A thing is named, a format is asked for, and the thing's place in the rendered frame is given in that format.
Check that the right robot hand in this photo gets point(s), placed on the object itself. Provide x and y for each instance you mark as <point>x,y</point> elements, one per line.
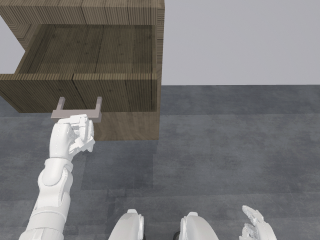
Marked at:
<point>261,231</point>

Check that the robot thigh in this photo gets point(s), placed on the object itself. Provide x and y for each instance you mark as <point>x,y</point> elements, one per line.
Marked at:
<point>196,228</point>
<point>129,227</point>

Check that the drawer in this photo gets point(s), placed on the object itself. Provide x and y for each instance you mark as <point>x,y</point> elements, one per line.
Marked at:
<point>82,62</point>

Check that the robot left forearm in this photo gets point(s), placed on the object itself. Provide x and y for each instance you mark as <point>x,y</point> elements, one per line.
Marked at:
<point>50,212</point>

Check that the handle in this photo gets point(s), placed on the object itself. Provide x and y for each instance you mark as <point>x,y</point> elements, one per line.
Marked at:
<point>93,114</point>

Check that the right robot thigh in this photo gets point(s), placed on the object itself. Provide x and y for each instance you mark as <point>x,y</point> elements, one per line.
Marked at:
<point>196,228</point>

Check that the cabinet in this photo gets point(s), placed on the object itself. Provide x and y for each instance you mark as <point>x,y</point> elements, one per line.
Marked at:
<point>23,17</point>

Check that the left robot hand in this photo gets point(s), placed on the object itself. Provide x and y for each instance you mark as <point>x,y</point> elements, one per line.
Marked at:
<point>63,136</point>

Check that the left robot thigh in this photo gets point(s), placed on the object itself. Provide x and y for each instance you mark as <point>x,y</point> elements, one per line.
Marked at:
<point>129,227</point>

